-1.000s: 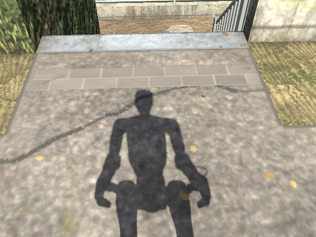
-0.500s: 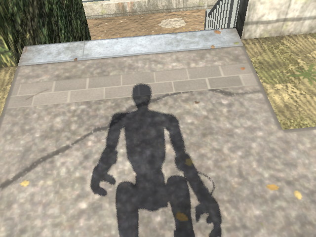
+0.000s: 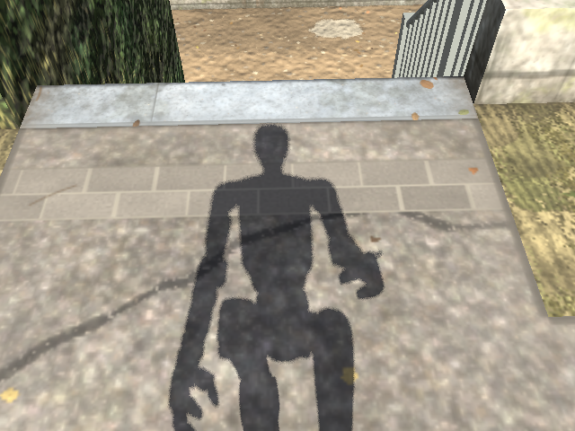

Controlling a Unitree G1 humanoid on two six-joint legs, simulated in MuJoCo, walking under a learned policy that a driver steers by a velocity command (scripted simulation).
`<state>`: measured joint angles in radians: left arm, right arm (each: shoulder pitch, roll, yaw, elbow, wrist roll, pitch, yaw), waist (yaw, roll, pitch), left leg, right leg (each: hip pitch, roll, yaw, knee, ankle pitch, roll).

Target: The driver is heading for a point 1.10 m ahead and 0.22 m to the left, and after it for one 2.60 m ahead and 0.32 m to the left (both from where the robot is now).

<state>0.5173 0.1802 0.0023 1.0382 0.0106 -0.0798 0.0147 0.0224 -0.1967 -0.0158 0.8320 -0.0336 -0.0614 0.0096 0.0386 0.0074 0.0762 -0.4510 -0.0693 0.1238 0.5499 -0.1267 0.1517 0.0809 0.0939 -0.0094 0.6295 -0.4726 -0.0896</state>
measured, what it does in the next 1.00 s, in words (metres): walks ahead: right foot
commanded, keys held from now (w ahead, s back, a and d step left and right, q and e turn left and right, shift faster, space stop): w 0.48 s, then w+q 0.52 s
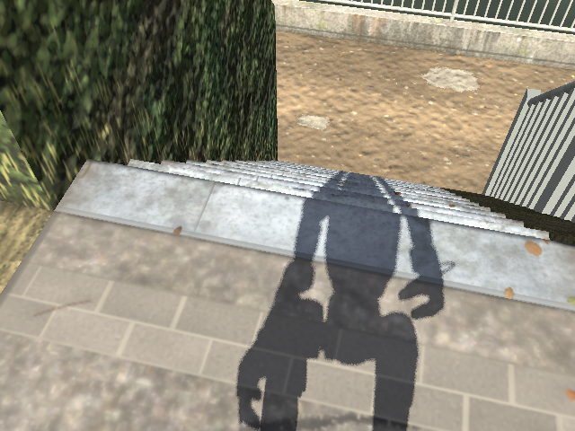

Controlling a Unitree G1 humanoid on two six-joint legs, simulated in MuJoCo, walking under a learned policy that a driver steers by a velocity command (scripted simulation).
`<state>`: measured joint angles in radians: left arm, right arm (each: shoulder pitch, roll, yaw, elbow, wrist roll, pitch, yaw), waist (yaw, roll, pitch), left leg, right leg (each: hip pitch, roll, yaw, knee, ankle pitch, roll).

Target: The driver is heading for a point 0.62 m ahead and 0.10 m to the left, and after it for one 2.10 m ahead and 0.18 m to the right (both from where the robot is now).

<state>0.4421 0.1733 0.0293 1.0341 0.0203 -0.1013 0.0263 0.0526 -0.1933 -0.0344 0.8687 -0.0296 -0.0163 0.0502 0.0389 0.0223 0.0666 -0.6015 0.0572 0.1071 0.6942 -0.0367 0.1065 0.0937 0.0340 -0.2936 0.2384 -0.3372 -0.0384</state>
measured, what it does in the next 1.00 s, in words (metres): walks ahead: left foot, then right foot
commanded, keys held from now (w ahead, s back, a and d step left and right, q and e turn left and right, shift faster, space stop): w+q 0.30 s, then w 0.38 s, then e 0.32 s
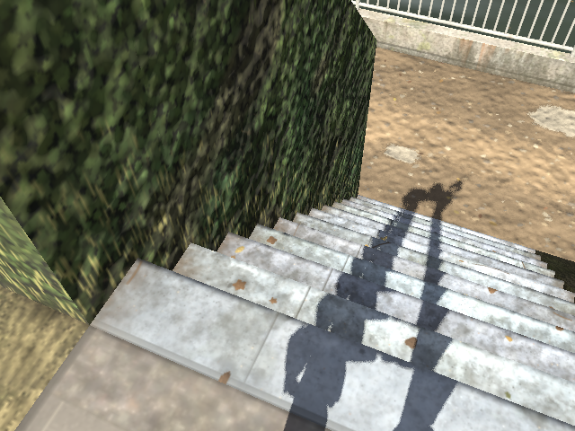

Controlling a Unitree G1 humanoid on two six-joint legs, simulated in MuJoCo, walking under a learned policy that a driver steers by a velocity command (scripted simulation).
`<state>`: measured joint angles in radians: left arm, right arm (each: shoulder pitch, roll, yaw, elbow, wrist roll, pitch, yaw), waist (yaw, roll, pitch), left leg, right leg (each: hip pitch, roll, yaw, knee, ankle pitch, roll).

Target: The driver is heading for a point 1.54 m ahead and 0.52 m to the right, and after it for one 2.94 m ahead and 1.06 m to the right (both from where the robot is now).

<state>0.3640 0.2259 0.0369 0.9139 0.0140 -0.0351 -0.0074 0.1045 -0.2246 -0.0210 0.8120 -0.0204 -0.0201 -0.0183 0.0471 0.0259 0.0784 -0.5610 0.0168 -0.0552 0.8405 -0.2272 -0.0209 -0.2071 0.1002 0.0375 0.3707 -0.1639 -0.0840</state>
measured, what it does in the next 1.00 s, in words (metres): steps on the spot, turning right: left foot, then right foot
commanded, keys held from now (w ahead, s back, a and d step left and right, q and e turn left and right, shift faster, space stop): e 0.64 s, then no key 0.20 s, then w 0.16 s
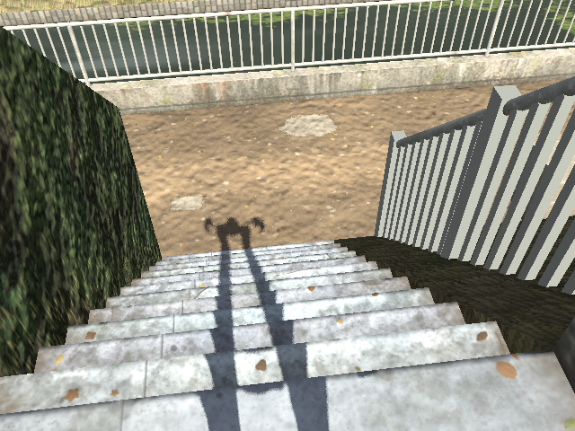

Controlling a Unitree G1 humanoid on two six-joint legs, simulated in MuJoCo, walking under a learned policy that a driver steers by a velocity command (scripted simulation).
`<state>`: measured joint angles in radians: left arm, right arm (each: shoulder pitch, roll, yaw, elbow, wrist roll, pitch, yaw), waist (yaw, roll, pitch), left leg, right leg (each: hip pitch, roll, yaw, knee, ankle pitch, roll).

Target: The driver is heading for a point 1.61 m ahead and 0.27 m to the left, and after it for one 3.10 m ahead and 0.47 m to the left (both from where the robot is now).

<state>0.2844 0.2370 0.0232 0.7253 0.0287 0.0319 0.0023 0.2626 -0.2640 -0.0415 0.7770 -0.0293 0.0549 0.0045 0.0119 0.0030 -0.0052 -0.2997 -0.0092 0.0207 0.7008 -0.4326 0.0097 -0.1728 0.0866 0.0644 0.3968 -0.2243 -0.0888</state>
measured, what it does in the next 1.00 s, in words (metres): walks ahead: left foot, then right foot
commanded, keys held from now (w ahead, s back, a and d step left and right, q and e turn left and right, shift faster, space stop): w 0.34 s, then no key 0.58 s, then w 0.08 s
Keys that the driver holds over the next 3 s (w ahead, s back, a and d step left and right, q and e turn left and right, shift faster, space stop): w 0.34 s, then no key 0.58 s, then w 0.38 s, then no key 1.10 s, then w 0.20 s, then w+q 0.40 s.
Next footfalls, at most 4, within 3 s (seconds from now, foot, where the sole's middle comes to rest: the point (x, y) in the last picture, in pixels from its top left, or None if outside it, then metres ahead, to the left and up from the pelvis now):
0.08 left None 0.03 0.10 -0.78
0.50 right None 0.33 -0.10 -0.78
0.90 left None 0.28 0.09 -0.78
1.56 left None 0.51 0.03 -0.78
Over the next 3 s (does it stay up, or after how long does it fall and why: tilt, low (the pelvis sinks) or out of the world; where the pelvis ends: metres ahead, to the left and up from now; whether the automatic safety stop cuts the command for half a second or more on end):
stays up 0.59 -0.04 -0.05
